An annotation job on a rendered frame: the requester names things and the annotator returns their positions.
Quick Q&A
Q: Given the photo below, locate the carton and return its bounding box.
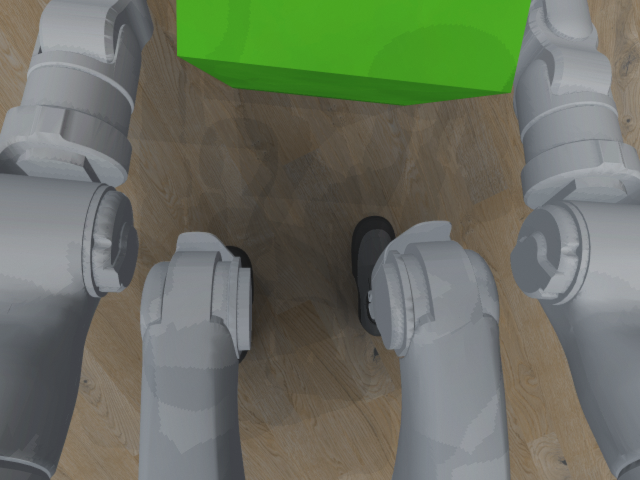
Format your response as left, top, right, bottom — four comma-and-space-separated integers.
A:
176, 0, 531, 106

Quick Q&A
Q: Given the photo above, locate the robot right upper arm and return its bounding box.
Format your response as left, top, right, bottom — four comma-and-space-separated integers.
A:
510, 200, 640, 480

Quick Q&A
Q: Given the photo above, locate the robot left shin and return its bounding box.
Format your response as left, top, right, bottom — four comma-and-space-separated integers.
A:
140, 232, 242, 354

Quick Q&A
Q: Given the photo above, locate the robot left upper arm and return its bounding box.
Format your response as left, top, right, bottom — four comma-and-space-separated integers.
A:
0, 173, 139, 480

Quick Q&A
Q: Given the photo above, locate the right robot forearm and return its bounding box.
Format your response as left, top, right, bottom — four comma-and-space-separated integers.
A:
513, 0, 640, 210

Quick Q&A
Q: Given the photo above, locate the left robot forearm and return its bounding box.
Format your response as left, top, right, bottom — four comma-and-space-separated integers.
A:
0, 0, 154, 188

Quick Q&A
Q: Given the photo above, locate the right robot foot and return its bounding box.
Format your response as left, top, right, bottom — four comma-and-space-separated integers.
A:
351, 216, 395, 336

